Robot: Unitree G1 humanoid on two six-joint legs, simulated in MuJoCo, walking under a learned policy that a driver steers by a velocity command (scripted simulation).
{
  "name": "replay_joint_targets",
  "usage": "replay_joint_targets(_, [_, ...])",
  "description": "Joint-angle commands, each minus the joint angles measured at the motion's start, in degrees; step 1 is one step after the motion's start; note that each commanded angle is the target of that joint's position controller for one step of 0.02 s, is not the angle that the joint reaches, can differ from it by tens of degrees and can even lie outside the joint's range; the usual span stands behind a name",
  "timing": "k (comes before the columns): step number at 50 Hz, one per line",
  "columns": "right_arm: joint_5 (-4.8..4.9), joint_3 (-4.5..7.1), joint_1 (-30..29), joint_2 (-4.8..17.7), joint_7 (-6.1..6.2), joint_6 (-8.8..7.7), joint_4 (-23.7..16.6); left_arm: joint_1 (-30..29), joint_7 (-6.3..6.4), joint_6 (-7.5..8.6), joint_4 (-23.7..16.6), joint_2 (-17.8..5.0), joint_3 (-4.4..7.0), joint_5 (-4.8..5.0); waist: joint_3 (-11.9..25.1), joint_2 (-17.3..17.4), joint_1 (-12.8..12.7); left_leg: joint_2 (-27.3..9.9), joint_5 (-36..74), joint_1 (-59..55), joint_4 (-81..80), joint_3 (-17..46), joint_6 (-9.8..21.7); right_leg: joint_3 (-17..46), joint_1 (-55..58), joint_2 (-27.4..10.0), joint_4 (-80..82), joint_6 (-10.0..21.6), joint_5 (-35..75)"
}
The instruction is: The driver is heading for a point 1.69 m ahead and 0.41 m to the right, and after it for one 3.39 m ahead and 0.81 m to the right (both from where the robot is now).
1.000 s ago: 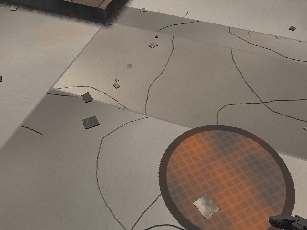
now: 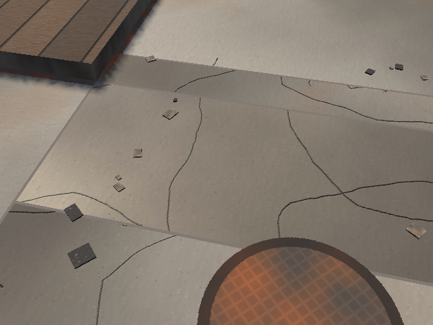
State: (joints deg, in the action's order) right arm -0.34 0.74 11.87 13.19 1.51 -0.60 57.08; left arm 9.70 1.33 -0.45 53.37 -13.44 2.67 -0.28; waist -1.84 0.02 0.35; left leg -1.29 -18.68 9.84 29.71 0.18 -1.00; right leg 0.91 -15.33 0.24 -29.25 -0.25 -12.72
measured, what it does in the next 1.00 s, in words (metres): walks ahead: left foot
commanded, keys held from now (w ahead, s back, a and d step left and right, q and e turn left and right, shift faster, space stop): w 0.76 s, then w+e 0.24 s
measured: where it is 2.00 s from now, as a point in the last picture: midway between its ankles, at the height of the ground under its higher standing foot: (266, 191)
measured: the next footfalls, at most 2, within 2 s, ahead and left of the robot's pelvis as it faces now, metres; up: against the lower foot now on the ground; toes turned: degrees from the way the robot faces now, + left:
left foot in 0.68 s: +0.44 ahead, +0.13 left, +0.00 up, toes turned +2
right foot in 1.24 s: +0.72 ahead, -0.13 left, +0.00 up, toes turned -16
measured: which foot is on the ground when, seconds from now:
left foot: down 0.00-0.22, up 0.24-0.66, down 0.68-1.00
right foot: down 0.00-0.70, up 0.72-1.00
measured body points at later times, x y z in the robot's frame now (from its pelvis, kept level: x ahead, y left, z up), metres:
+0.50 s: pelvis +0.15 -0.02 +0.01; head +0.17 -0.03 +0.46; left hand +0.08 +0.22 -0.13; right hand +0.33 -0.27 -0.11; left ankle +0.28 +0.14 -0.68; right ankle +0.05 -0.12 -0.74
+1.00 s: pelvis +0.43 +0.04 +0.01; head +0.43 +0.04 +0.46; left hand +0.57 +0.30 -0.11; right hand +0.42 -0.22 -0.13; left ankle +0.40 +0.12 -0.74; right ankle +0.57 -0.15 -0.66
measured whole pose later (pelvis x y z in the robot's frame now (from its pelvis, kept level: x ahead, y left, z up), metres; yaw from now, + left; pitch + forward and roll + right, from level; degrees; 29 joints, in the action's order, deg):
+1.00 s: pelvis +0.43 +0.04 +0.01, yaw -4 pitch +0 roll +2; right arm -1.1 3.0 18.0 13.6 -0.3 -6.0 58.1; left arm 8.7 0.5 3.5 54.0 -15.4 4.3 1.3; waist -0.4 -1.8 2.6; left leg 4.0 -10.2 2.5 12.4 -7.8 3.9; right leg 5.8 -41.0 -6.4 -51.5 2.1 -1.0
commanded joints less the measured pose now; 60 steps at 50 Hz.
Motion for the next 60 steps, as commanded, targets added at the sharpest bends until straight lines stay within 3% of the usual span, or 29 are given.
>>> replay_joint_targets(1, [0.45, 1.50, 3.00, 7.31, 0.27, -0.02, -0.35, 0.12, 0.37, 0.19, -0.51, -5.20, 1.09, 0.41, 2.89, 1.23, 0.37, -1.27, -1.45, 4.23, -7.29, 1.64, 2.46, -0.59, 5.64, 0.37, 1.12, 2.00, -0.01])
replay_joint_targets(3, [0.98, 2.15, 3.15, 9.12, 0.38, 0.08, -0.58, -0.70, 0.40, 0.39, -0.16, -5.65, 1.34, 0.74, -1.98, 4.29, 0.74, -4.02, -17.72, 6.08, -10.43, 6.50, 5.96, -2.42, -1.38, 2.28, -2.14, 2.34, -15.43])
replay_joint_targets(5, [1.63, 3.00, 6.08, 11.46, 0.41, -0.89, -0.11, -3.13, -0.09, 2.08, -0.92, -4.55, 1.15, 1.21, -6.17, 8.64, 1.95, -11.86, -25.87, 3.45, -16.37, 17.42, 10.56, -4.21, -9.51, 2.36, -9.00, 2.54, -13.51])
replay_joint_targets(7, [1.94, 3.57, 5.82, 12.09, 0.39, -2.16, 0.08, -4.19, -0.94, 3.98, -1.26, -3.97, 1.02, 1.65, -8.93, 9.91, 1.40, -17.04, -21.17, 3.04, -18.00, 23.30, 13.47, -2.38, -12.03, -0.58, -11.10, 3.96, -10.17])
replay_joint_targets(10, [2.07, 3.23, -0.48, 9.76, -0.28, -2.66, -1.93, 6.89, -1.64, 5.19, 3.75, -5.35, 2.11, 2.11, -5.31, 7.10, -4.81, -10.23, -7.19, 10.37, -9.72, 12.06, 8.66, -2.23, 7.51, 0.15, 1.64, 5.58, -5.50])
replay_joint_targets(11, [1.91, 2.46, -3.29, 7.10, -0.40, -3.10, -3.79, 13.13, -1.43, 5.37, 5.68, -9.43, 3.44, 1.86, -3.29, -1.92, -7.00, -3.46, 1.10, 17.44, 4.24, 3.32, 4.73, 9.84, 15.68, -5.90, 8.04, 8.47, -8.75])
replay_joint_targets(12, [1.47, 2.03, -3.78, 5.07, -0.13, -4.04, -6.03, 19.95, -1.96, 5.60, 7.23, -15.80, 5.05, 1.91, 0.72, -16.92, -8.56, 3.52, -4.41, 27.60, 23.09, -2.82, 0.98, 31.97, 25.48, -17.21, 16.34, 15.87, -9.82])
replay_joint_targets(13, [2.10, 2.62, -4.45, 7.21, -0.20, -4.83, -6.46, 18.81, -2.27, 6.36, 6.84, -11.37, 3.32, 0.80, 1.14, -12.70, -7.33, 2.57, -13.43, 34.09, 34.79, 3.51, 1.48, 39.02, 26.79, -21.30, 18.04, 18.07, -7.21])
replay_joint_targets(14, [3.13, 2.83, -3.05, 7.57, -0.81, -5.44, -5.97, 15.14, -2.30, 6.97, 5.88, -8.20, 2.26, 0.62, -1.02, -8.23, -4.90, -0.33, -10.35, 36.92, 39.61, 5.57, 3.19, 33.11, 25.87, -20.55, 16.61, 16.55, -3.58])
replay_joint_targets(15, [3.28, 2.78, -2.34, 6.96, -1.22, -5.80, -5.22, 12.76, -2.41, 7.25, 4.95, -7.16, 1.83, 0.61, -0.82, -5.76, -3.68, -2.49, -5.30, 37.38, 39.75, 5.15, 4.48, 27.09, 25.00, -18.26, 16.67, 14.60, -1.52])
replay_joint_targets(16, [2.90, 3.11, -3.24, 7.22, -1.47, -5.94, -5.22, 11.44, -2.52, 7.18, 4.63, -6.45, 1.37, 0.81, -2.20, -3.85, -3.11, -4.18, -0.99, 38.15, 37.31, 4.24, 4.90, 22.25, 23.84, -17.09, 17.43, 13.18, 2.93])
replay_joint_targets(18, [2.04, 3.46, -4.12, 6.50, -2.12, -5.54, -5.37, 12.24, -2.28, 6.43, 5.07, -4.50, 0.41, 0.54, -1.69, -4.88, -2.62, -5.64, 4.19, 34.08, 31.91, 2.28, 4.25, 14.31, 21.10, -13.78, 18.90, 11.07, 11.39])
replay_joint_targets(23, [1.47, 2.08, -13.78, 2.78, -2.67, -4.55, -9.13, 13.64, -0.52, 5.38, 5.29, -8.21, 0.68, 0.26, -4.27, -3.76, -3.94, -3.63, 13.81, 29.52, 12.69, -1.59, 0.72, 6.54, 14.08, -11.48, 22.80, 11.31, 14.73])
replay_joint_targets(26, [1.88, 1.80, -18.14, 3.61, -3.06, -4.39, -10.69, 16.08, -0.34, 5.49, 6.28, -8.98, 1.01, 0.72, -5.73, -5.09, -4.86, -1.90, 19.31, 24.26, 5.25, -2.88, 1.02, 4.50, 11.54, -11.83, 24.67, 11.13, 12.78])
replay_joint_targets(29, [2.11, 2.06, -19.66, 5.18, -3.67, -4.54, -12.10, 16.46, -0.26, 5.26, 7.15, -8.77, 1.39, 1.46, -6.50, -4.82, -3.51, -2.13, 19.59, 24.01, 1.69, -1.13, 3.35, 3.71, 16.30, -14.43, 23.17, 10.08, 16.37])
replay_joint_targets(31, [2.01, 2.95, -16.63, 7.18, -3.94, -4.80, -11.82, 15.00, -0.26, 4.77, 6.80, -9.79, 1.89, 1.27, -3.51, -5.29, -0.82, -0.63, 16.97, 18.76, 0.95, -1.90, 5.18, 2.53, 19.51, -15.21, 18.04, 8.83, 28.62])
replay_joint_targets(33, [1.98, 5.17, -2.88, 10.50, -3.47, -4.53, -7.83, 13.56, -0.25, 3.85, 6.21, -9.55, 1.84, 0.72, 5.27, -5.82, 6.26, 2.90, 14.58, 0.73, 1.56, -4.40, 7.67, -0.40, 17.27, -12.21, 1.49, 6.62, 44.64])
replay_joint_targets(34, [1.69, 6.27, 7.57, 13.27, -2.96, -4.25, -5.30, 13.60, -0.27, 3.59, 5.15, -8.12, 1.10, 0.00, 12.01, -2.58, 10.13, -3.80, 11.46, -15.87, 2.57, 3.44, 10.42, -1.74, 6.00, -9.50, -14.56, 4.91, 33.75])
replay_joint_targets(35, [0.64, 7.11, 13.23, 17.98, -2.99, -4.06, -3.76, 20.63, -0.86, 4.59, 4.44, 0.13, -1.09, 0.20, 20.90, 13.27, 6.29, -18.63, -5.28, -33.37, -5.57, 32.73, 19.79, -2.21, -14.96, 1.77, -37.96, 0.94, -1.15])
replay_joint_targets(36, [1.15, 5.59, 11.40, 13.37, -3.31, -4.23, -3.80, 17.88, -1.34, 6.26, 4.95, -2.75, -0.59, 1.31, 21.06, 12.79, 7.04, -20.15, -12.44, -31.74, -15.11, 45.09, 19.84, 6.15, -21.55, 2.35, -47.26, 1.92, -18.42])
replay_joint_targets(37, [1.35, 4.71, 5.47, 10.90, -3.35, -4.74, -4.68, 12.61, -1.60, 7.38, 2.81, -6.96, 0.61, 2.99, 11.32, 10.49, 5.54, -18.86, -11.46, -23.69, -16.06, 37.34, 17.06, 5.87, -26.78, -0.95, -50.14, 3.21, -15.31])
replay_joint_targets(39, [0.25, 3.67, -2.93, 7.34, -3.66, -5.64, -6.29, 7.86, -0.79, 7.67, 1.85, -7.55, 1.15, 2.63, 3.77, 2.79, 1.71, -15.10, 1.58, -6.91, -18.40, 22.27, 14.29, 3.94, -22.26, -6.62, -44.21, 4.02, -5.89])
replay_joint_targets(41, [-0.43, 2.99, -4.91, 4.92, -3.90, -6.25, -5.81, 10.63, -0.39, 5.69, 2.89, -5.29, 1.45, 2.13, 3.01, 4.69, -1.47, -12.25, 6.82, 0.68, -21.14, 13.91, 12.64, 4.79, -15.50, -8.98, -39.68, 4.15, -2.90])
replay_joint_targets(43, [-0.39, 3.15, -2.77, 5.68, -3.47, -6.53, -4.40, 10.01, -0.24, 4.24, 2.57, -3.87, 1.47, 2.20, 1.13, 4.44, -1.89, -11.87, 8.63, 3.82, -23.69, 9.32, 13.11, 4.85, -15.97, -9.28, -36.88, 3.64, -1.63])
replay_joint_targets(45, [-0.72, 3.62, -0.83, 7.69, -2.52, -6.67, -3.53, 5.85, -0.08, 3.66, 0.80, -4.63, 1.86, 1.96, -0.86, 3.27, -1.47, -12.33, 10.15, 2.94, -25.29, 6.68, 13.31, 6.22, -21.35, -9.13, -32.39, 2.88, 3.46])
replay_joint_targets(51, [-0.45, 3.45, 2.60, 8.72, -0.66, -6.33, -2.97, -3.97, -1.83, 4.54, -2.75, -3.75, 1.67, 1.22, -2.26, 1.96, 1.19, -10.60, 17.50, -1.60, -26.17, -4.06, 10.41, 2.51, -23.35, -6.66, -14.45, 1.95, 20.35])
replay_joint_targets(56, [0.24, 3.83, 8.85, 9.81, -0.35, -4.40, -1.02, -12.46, -3.72, 4.55, -7.58, -2.40, 0.45, 1.37, -4.63, 0.64, 4.28, -13.73, 24.61, -14.28, -22.13, -7.90, 9.93, -1.04, -28.07, -5.73, -6.64, 3.18, 16.22])
replay_joint_targets(58, [0.58, 4.22, 8.57, 10.86, -0.21, -3.30, -1.37, -13.29, -4.65, 4.55, -9.48, -3.11, 0.58, 1.54, -4.17, 1.77, 3.41, -15.03, 34.94, -17.87, -17.65, -9.22, 9.25, -3.43, -27.00, -4.34, -5.27, 4.51, 10.07])
replay_joint_targets(60, [0.68, 4.74, 7.04, 12.56, 0.29, -2.40, -2.62, -9.61, -5.24, 4.35, -10.05, -5.42, 1.65, 1.61, -0.07, 4.82, 0.35, -15.18, 56.55, -18.86, -8.73, -11.09, 7.95, -7.32, -18.63, -0.44, -5.78, 6.60, 3.95])
Velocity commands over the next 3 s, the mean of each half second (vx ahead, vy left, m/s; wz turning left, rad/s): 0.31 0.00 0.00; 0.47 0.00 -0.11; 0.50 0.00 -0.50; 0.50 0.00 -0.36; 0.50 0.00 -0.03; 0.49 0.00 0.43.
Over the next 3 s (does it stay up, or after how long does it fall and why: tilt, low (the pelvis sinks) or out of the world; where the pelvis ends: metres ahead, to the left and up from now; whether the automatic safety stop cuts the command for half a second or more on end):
stays up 1.49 -0.38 0.01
